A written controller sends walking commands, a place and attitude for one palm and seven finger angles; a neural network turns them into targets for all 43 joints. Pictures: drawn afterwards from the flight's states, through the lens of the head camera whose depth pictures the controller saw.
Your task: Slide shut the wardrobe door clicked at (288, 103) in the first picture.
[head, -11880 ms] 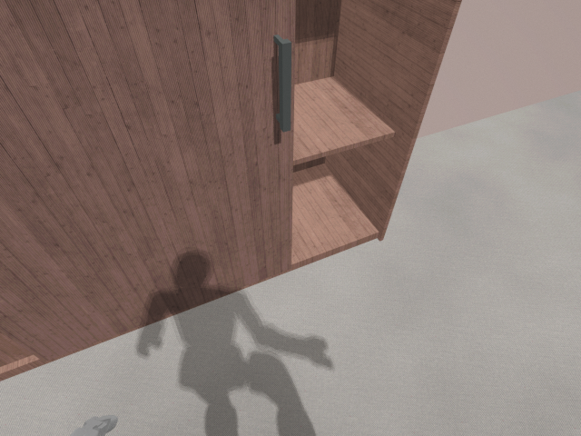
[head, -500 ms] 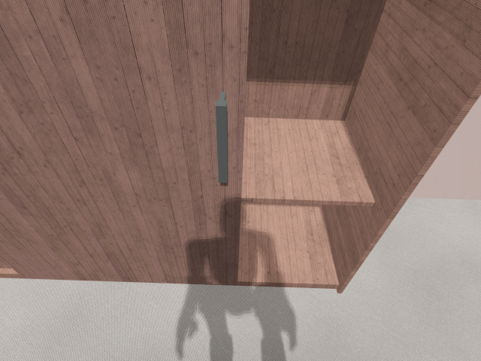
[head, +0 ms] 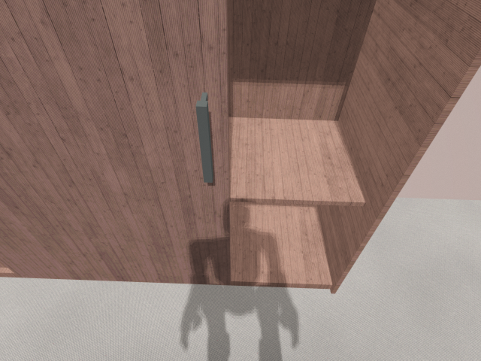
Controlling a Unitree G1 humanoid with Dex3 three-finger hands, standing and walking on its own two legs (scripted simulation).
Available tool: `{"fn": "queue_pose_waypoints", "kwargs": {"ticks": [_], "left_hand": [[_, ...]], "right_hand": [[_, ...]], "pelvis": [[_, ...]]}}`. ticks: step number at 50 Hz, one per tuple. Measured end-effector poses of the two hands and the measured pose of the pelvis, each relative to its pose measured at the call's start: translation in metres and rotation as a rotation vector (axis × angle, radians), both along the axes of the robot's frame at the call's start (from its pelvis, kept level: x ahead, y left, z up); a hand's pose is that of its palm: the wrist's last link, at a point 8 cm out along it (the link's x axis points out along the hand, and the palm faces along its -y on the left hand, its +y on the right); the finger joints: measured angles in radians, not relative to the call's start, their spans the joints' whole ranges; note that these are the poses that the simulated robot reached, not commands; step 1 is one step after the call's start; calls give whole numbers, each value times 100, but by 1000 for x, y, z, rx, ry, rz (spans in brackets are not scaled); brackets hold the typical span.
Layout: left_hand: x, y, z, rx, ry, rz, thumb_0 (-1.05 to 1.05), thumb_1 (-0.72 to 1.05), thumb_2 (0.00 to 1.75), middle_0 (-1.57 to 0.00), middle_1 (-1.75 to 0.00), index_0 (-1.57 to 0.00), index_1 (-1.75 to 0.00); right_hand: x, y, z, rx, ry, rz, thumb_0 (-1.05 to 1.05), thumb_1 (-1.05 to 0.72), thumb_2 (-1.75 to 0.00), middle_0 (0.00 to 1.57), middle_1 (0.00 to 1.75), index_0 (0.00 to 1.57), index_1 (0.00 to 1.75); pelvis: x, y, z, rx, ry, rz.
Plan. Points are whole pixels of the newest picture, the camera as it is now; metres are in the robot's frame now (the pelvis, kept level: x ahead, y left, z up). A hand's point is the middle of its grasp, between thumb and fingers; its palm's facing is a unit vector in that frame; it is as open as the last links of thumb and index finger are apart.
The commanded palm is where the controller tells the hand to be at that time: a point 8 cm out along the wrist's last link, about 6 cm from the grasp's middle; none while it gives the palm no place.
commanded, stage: look again from close up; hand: left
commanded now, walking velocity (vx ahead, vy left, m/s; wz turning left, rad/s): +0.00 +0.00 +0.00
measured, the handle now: (206, 140) +0.53 +0.11 +0.08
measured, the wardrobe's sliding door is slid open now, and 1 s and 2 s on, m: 0.44 0.44 0.44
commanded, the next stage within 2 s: shuffle to correct the standing spot in 1.42 s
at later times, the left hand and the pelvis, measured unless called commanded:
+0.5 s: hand out of the picture -0.02 +0.12 -0.18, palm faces +0.05 -0.98 -0.17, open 7.3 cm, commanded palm none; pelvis +0.01 -0.03 +0.00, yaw +1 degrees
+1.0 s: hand out of the picture -0.02 +0.12 -0.17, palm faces +0.06 -0.98 -0.19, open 7.3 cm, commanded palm none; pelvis +0.01 -0.04 +0.00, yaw +1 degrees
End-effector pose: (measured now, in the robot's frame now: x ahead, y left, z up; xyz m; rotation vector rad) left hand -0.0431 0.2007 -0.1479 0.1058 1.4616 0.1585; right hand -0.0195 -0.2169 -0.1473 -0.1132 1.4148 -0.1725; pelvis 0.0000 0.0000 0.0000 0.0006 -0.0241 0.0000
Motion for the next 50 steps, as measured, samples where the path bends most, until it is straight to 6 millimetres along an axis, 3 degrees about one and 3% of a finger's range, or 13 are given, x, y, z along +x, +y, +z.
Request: {"fn": "queue_pose_waypoints", "kwargs": {"ticks": [15, 50], "left_hand": [[15, -24, 0, -7, -26, -1, 0, 91, 90, -20, -30, -20, -30], [19, -31, 4, 21, -31, 13, 0, 91, 90, -20, -30, -20, -30]], "right_hand": [[3, -12, -2, 21, 9, 10, 0, -91, -90, 20, 30, 20, 30], [21, -42, -1, 3, -5, 44, 0, -91, -90, 20, 30, 20, 30]], "pelvis": [[4, -21, 0, 0, 1, 6], [9, -42, 1, 3, 0, 17]]}}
